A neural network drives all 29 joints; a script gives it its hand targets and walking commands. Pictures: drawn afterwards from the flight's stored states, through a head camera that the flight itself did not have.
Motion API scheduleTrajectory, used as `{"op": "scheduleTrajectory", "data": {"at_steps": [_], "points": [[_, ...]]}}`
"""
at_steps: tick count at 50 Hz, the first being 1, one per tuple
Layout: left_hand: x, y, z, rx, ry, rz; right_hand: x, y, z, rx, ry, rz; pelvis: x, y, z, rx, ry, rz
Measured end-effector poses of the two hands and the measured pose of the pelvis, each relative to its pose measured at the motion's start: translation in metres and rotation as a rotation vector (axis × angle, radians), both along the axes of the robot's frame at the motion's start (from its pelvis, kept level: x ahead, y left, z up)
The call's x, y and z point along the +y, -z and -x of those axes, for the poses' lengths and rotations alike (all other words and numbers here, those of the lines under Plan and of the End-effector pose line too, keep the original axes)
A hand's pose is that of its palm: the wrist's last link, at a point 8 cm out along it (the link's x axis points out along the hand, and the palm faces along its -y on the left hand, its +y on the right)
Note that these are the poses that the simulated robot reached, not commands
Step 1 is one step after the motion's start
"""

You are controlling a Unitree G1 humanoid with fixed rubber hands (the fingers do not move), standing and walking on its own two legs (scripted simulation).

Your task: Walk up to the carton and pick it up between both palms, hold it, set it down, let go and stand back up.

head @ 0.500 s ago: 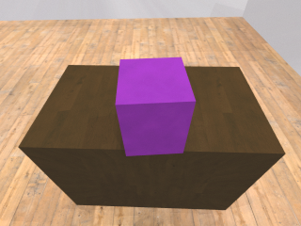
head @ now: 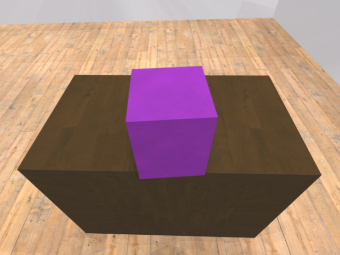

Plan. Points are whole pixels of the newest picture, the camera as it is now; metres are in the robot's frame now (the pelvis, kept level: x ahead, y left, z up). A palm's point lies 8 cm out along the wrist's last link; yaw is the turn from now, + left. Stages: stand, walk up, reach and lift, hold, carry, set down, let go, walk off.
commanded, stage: stand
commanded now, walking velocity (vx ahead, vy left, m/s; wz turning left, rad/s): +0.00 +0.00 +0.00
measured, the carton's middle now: (169, 124) +0.45 +0.02 +0.04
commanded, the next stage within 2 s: none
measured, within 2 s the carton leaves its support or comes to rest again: neither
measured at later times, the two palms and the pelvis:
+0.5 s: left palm out of the picture +0.06 +0.28 -0.12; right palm out of the picture +0.05 -0.28 -0.12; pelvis +0.01 +0.00 +0.00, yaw +0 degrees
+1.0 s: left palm out of the picture +0.08 +0.28 -0.12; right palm out of the picture +0.08 -0.27 -0.12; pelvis +0.03 +0.00 +0.00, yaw -1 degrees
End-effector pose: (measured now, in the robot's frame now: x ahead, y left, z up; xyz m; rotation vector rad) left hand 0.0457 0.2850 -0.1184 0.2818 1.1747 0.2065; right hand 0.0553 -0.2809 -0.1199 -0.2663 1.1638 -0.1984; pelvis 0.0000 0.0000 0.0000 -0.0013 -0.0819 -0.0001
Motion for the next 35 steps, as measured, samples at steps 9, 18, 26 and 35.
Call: {"op": "scheduleTrajectory", "data": {"at_steps": [9, 18, 26, 35], "points": [[-0.004, 0.000, -0.011, -0.008, 0.005, 0.006, 0.003, 0.001, -0.009, -0.005, -0.001, -0.010, -0.001, -0.001, -0.004, 0.000, 0.003, 0.000], [-0.004, 0.002, -0.010, 0.022, -0.003, 0.011, -0.003, 0.000, -0.005, 0.021, 0.020, 0.006, -0.001, -0.002, -0.008, 0.006, 0.005, 0.002], [-0.004, 0.003, -0.011, 0.050, -0.002, 0.010, -0.003, 0.001, 0.001, 0.056, 0.029, 0.006, -0.001, -0.002, -0.012, 0.012, 0.006, 0.001], [-0.001, 0.001, -0.021, 0.040, -0.004, 0.000, -0.002, 0.002, -0.003, 0.072, 0.030, 0.003, 0.000, -0.003, -0.018, 0.018, 0.005, 0.002]]}}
